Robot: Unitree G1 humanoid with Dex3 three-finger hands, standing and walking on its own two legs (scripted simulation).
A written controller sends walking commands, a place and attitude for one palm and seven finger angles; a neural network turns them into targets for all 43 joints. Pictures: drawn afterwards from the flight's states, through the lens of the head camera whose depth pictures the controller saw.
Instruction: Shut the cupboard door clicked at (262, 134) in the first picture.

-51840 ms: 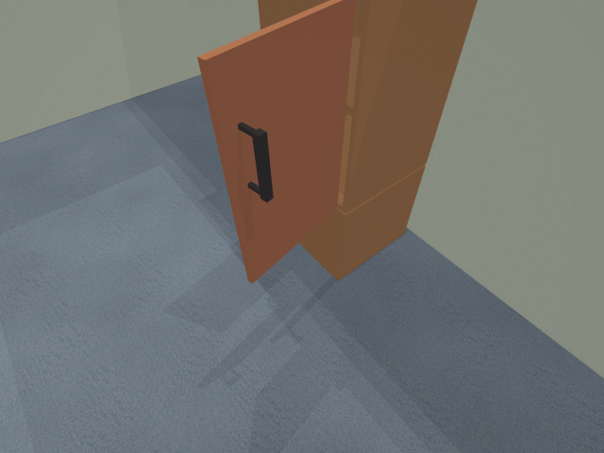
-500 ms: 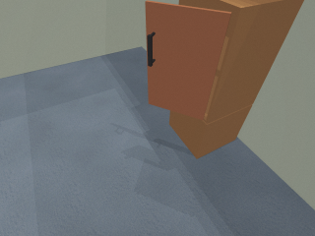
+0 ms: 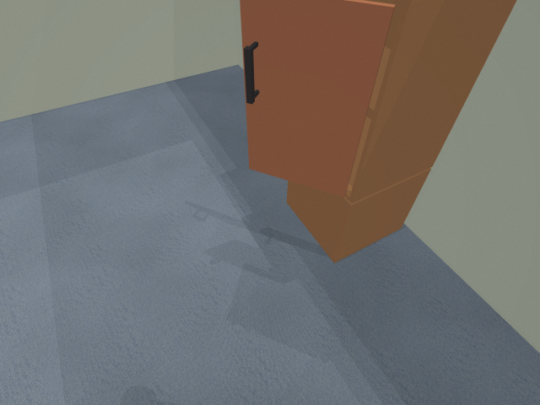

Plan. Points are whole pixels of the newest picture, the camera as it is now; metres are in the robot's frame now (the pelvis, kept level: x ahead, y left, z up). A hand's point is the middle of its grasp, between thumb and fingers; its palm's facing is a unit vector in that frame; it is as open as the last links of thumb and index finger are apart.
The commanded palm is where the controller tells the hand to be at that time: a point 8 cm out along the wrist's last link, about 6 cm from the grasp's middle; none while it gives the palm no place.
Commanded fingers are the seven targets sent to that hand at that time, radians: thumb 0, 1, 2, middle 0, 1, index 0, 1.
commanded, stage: look to check the result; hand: left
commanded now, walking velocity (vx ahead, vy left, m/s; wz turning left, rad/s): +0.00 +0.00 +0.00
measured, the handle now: (252, 73) +0.92 +0.09 +0.04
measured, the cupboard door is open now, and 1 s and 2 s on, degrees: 38 38 38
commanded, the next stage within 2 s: walk to a spot facing it in 0.28 s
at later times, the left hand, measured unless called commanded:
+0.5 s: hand out of the picture +0.05 +0.19 -0.17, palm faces +0.02 -0.97 -0.25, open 7.4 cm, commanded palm none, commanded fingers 0.00 0.90 0.90 -0.20 -0.30 -0.20 -0.30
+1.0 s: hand out of the picture +0.04 +0.24 -0.17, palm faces +0.30 -0.91 -0.28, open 7.4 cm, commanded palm none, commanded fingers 0.00 0.90 0.90 -0.20 -0.30 -0.20 -0.30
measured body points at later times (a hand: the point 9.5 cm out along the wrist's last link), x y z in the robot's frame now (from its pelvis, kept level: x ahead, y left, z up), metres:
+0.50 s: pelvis +0.02 -0.01 +0.00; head +0.03 -0.01 +0.45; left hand +0.05 +0.24 -0.15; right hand +0.06 -0.27 -0.15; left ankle +0.06 +0.09 -0.74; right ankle -0.04 -0.10 -0.74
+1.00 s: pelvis +0.01 +0.01 -0.01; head +0.07 +0.03 +0.44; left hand +0.02 +0.29 -0.15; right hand +0.12 -0.22 -0.16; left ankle +0.05 +0.12 -0.74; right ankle +0.04 -0.14 -0.69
